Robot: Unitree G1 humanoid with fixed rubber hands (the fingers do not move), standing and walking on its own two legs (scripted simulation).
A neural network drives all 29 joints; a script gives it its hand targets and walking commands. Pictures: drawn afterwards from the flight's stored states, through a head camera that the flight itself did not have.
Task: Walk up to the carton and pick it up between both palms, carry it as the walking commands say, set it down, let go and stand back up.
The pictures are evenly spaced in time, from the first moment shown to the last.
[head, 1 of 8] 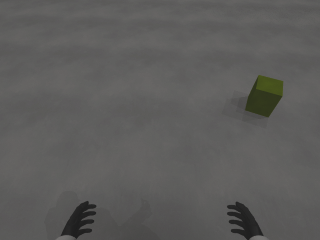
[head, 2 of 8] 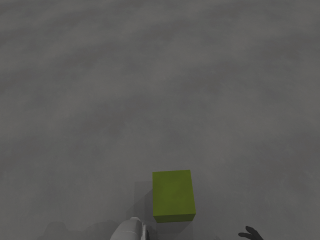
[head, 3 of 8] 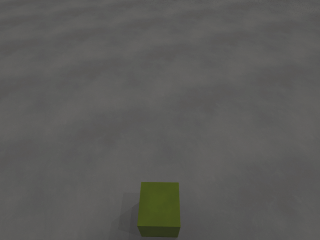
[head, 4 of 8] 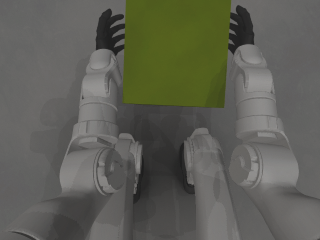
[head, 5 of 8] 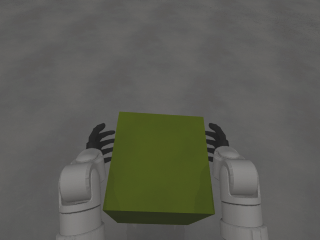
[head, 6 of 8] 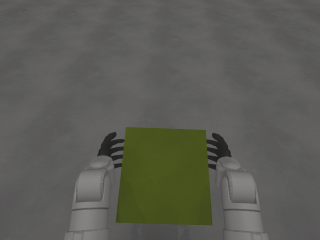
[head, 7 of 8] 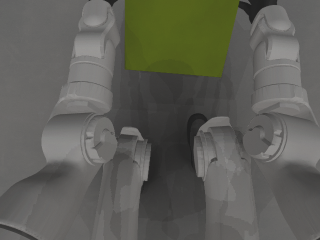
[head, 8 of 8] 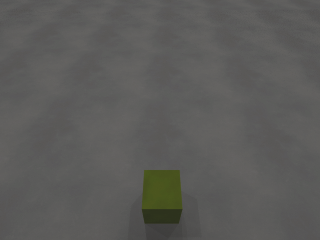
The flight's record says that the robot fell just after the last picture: no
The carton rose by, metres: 0.66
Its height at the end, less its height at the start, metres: +0.00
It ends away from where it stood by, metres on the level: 1.07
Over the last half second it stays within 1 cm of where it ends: yes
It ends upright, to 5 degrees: yes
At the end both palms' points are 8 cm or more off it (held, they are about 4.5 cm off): yes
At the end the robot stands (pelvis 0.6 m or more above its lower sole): yes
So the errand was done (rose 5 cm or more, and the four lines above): yes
